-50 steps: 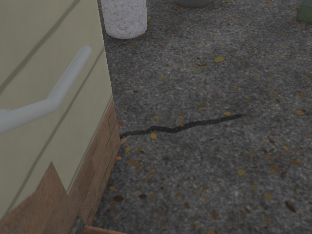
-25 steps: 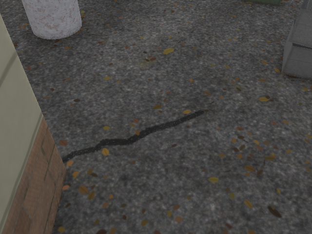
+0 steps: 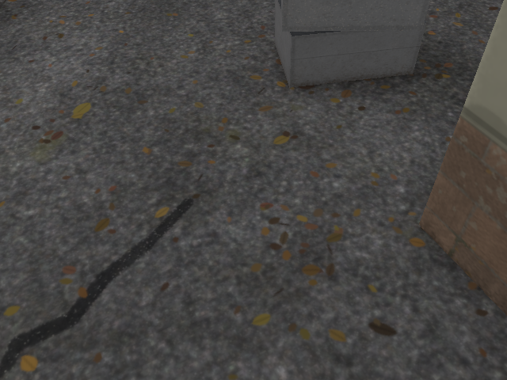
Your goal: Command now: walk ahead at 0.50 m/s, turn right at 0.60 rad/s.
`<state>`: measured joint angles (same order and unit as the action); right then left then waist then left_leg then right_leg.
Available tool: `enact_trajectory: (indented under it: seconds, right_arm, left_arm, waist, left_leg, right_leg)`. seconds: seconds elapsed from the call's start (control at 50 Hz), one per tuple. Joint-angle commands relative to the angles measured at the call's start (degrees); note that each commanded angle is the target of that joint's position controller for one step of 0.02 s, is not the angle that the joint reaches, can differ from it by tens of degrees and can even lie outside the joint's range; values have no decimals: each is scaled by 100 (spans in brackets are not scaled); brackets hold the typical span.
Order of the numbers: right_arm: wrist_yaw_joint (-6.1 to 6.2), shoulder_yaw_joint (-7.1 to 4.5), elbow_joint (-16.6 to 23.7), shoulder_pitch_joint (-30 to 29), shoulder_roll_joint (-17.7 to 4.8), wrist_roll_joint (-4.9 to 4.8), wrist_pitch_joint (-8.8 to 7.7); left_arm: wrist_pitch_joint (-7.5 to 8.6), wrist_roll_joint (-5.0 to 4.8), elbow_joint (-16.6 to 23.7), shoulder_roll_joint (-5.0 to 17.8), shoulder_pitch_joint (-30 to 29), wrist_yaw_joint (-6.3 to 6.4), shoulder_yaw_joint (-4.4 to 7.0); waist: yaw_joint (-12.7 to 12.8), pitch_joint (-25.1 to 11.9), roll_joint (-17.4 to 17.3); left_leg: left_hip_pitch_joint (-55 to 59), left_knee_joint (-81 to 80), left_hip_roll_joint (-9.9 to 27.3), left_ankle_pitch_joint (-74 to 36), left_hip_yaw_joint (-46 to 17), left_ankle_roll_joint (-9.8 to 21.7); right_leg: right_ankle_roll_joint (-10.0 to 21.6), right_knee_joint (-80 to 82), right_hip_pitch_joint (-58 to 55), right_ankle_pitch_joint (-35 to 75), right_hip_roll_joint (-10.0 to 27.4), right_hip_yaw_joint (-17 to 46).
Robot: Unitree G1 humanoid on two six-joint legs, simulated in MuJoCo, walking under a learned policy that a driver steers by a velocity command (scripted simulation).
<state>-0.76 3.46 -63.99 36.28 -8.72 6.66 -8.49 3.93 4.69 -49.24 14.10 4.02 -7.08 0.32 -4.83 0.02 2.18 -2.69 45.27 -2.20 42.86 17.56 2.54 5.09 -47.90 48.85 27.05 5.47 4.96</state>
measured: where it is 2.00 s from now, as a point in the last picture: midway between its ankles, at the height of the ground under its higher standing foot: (136, 233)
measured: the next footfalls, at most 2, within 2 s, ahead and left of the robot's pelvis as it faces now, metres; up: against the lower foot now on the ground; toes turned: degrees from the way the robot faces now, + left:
right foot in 0.16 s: +0.28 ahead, -0.10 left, -0.18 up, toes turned -7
left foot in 0.58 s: +0.55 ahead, +0.17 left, -0.18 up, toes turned +5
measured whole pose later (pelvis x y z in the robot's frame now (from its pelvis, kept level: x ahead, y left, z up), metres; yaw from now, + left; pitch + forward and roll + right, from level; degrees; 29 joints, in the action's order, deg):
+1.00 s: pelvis +0.62 +0.10 -0.10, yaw +18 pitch +4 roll -1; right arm 0.8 -5.1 -48.3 19.3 -12.7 -2.1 -4.0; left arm 5.8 -0.7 -45.6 13.4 -4.9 0.6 3.7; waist -5.1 -0.1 1.1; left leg -8.2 23.4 -6.4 18.0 -11.5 4.4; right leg -0.1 -27.5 31.7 -0.5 -0.3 4.5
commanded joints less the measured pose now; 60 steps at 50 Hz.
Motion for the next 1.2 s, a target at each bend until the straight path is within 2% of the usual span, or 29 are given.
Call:
enact_trajectory:
  seconds: [0.02,0.06,0.08,0.12,0.16,0.18,0.2,0.22,0.26,0.3,0.34,0.4,0.5,0.54,0.58,0.6,0.62,0.64,0.7,0.76,0.82,0.96,1.04,1.06,1.08,1.1,1.12,1.14,1.2]
  right_arm:
    - [-21,-165,320,-41,-816,-126,-72]
    - [105,-321,169,325,-1218,-310,-15]
    - [356,-378,280,12,-704,-1021,402]
    - [425,-383,53,520,-795,-838,668]
    - [271,-436,147,-192,-691,-846,503]
    - [249,-500,360,-733,-683,-772,358]
    - [186,-446,583,54,-368,-1047,196]
    - [121,-536,915,-369,-778,-1097,89]
    - [181,-560,1507,-951,-639,-1136,194]
    - [390,-625,1365,-1026,-350,-919,544]
    - [407,-623,1461,-1085,-75,-843,612]
    - [315,-673,1707,-1964,-336,-803,477]
    - [136,-749,1989,-3055,-582,-868,571]
    - [44,-829,1975,-2895,-725,-770,585]
    - [-40,-1126,1458,-1345,-1258,-714,556]
    - [-61,-1254,1351,-962,-1962,-795,531]
    - [-124,-1171,1547,-650,-1917,-788,468]
    - [-102,-1102,1577,-685,-1563,-706,436]
    - [-42,-989,1938,-2276,-1218,-720,402]
    - [27,-977,2080,-2493,-1179,-762,412]
    - [188,-1044,2006,-2015,-1289,-832,422]
    - [164,-1042,1792,-1604,-1235,-894,359]
    - [225,-1058,1992,-1880,-1177,-837,476]
    - [190,-988,2168,-2201,-981,-806,432]
    - [158,-880,2274,-1765,-585,-837,364]
    - [173,-847,2325,-1406,-766,-955,354]
    - [177,-967,2248,-1619,-1294,-967,376]
    - [178,-998,2319,-2034,-1369,-891,429]
    - [129,-1001,2508,-2327,-1068,-817,506]
  left_arm:
    - [36,-28,597,422,-871,-47,22]
    - [-1,-23,686,492,-1135,-8,18]
    - [-92,-1201,892,41,-1901,123,5]
    - [-125,-1121,665,-102,-1064,123,9]
    - [-118,-763,-92,442,1107,245,354]
    - [-127,-559,-539,787,2200,337,376]
    - [-68,-293,-595,1111,2538,460,405]
    - [-157,-352,-585,1018,2576,560,430]
    - [-190,-543,-514,951,1760,639,421]
    - [-40,-556,-228,493,137,709,301]
    - [38,-484,-110,315,-255,699,283]
    - [101,-515,-335,475,437,922,394]
    - [7,-698,-468,590,807,988,515]
    - [-16,-724,-455,715,716,950,568]
    - [-12,-645,-303,599,536,911,513]
    - [82,-446,-95,53,958,883,381]
    - [311,-531,-70,35,1303,743,331]
    - [430,-775,-14,461,597,712,458]
    - [395,-510,273,514,-30,939,533]
    - [192,-522,253,384,163,983,541]
    - [207,-468,427,209,-497,918,445]
    - [242,-535,808,335,-1462,768,428]
    - [485,-536,651,707,-542,718,577]
    - [498,-472,481,934,357,752,669]
    - [457,-353,395,1399,1259,803,793]
    - [398,-440,261,1290,1426,774,776]
    - [362,-497,419,758,1095,786,646]
    - [310,-501,513,546,771,788,579]
    - [272,-424,444,344,386,733,470]
  waist:
    - [236,1093,-70]
    - [-5,1178,-189]
    - [-399,1643,337]
    - [-174,1129,-383]
    - [1124,277,-210]
    - [1684,-561,577]
    - [1431,-2194,990]
    - [1621,-2916,477]
    - [804,-2251,-766]
    - [-21,-611,-954]
    - [-233,96,-469]
    - [111,-53,210]
    - [448,54,277]
    - [178,-45,235]
    - [-595,-679,-270]
    - [-261,-859,-2230]
    - [-233,-2080,-2404]
    - [-474,-1569,-1692]
    - [267,-596,-622]
    - [618,-560,-647]
    - [393,-415,-553]
    - [37,-185,-784]
    - [593,-556,-939]
    - [1057,-1080,-737]
    - [1105,-1834,444]
    - [944,-2024,1616]
    - [979,-1272,872]
    - [966,-740,417]
    - [626,-149,196]
  left_leg:
    - [-1151,-1244,1452,-4558,-966,99]
    - [-164,-908,1396,-5350,-926,-28]
    - [-432,-354,1377,-6025,-925,-183]
    - [-442,1271,1515,-6657,-1230,65]
    - [-2065,4181,946,-4720,-1070,10]
    - [-3583,6615,219,394,-1054,-225]
    - [-5133,7326,261,855,-2957,-155]
    - [-5616,6819,498,685,-3218,-223]
    - [-6019,5395,979,-804,-2637,-166]
    - [-4555,3889,1189,-2294,-2675,-498]
    - [-3719,2824,1365,-2492,-2644,-713]
    - [-3502,1107,1262,-3948,-2440,-537]
    - [-3351,-25,865,-3927,-1895,-92]
    - [-2657,-400,545,-3605,-1522,236]
    - [-532,-620,57,-4188,-1325,553]
    - [805,-1155,1169,-4375,-3893,1339]
    - [2129,-2474,2009,-2784,-6434,2110]
    - [2081,-2774,1933,-2182,-6337,1812]
    - [-433,-2735,1433,-3926,-4599,1269]
    - [-1283,-2926,1093,-4581,-3831,1232]
    - [-1105,-2992,1002,-4604,-3585,1189]
    - [-827,-2772,939,-4120,-3923,914]
    - [-716,-1762,704,-4597,-4171,699]
    - [-1382,-710,450,-4656,-3851,508]
    - [-2999,1109,-278,-3079,-3108,101]
    - [-4232,2238,-210,-984,-2851,9]
    - [-4647,2785,174,-1327,-2896,10]
    - [-4629,2910,398,-1818,-2678,6]
    - [-4048,2334,805,-2468,-2521,23]
  right_leg:
    - [-66,345,-1007,-183,10,-485]
    - [-160,1156,-1005,-971,-72,-809]
    - [-94,1720,-839,-636,-811,-1128]
    - [29,2408,-2346,-870,-634,-950]
    - [420,3540,-5499,737,-304,-625]
    - [947,2804,-7363,3720,701,149]
    - [1643,310,-9558,5141,1969,939]
    - [1865,717,-9505,3253,2044,1282]
    - [1664,1841,-7631,-1851,1886,1568]
    - [1444,2924,-3802,-2339,1863,1382]
    - [1184,3241,-2161,-2257,1536,778]
    - [774,3148,-2641,-1878,821,-334]
    - [337,3033,-3836,-2464,909,-616]
    - [53,2401,-4097,-1508,873,-993]
    - [-334,-6,-3444,-841,364,-1542]
    - [-707,-2613,-1408,-4483,-519,-1515]
    - [-594,-3480,-296,-6042,-903,-197]
    - [-410,-3547,425,-5594,-767,50]
    - [-197,-2228,-647,-4613,-129,11]
    - [-314,-1211,-1462,-4438,-161,-191]
    - [-542,240,-1360,-3369,-230,-202]
    - [-552,1951,-2036,-2539,-681,-182]
    - [-244,2564,-3485,-2943,-624,-141]
    - [46,2369,-4818,-3046,-44,310]
    - [849,2424,-6819,-3388,1247,2089]
    - [1401,2924,-7237,-4473,2049,3834]
    - [1176,3056,-6601,-5128,1842,3361]
    - [910,3157,-5889,-4861,1569,2540]
    - [569,3604,-4454,-3545,975,1143]
Velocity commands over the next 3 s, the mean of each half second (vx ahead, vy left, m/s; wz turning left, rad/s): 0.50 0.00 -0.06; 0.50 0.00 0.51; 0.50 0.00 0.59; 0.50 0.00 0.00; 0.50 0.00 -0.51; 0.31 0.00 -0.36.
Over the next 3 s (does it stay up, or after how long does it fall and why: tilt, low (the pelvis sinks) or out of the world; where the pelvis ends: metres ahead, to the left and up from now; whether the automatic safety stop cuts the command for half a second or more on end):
stays up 1.54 0.54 -0.11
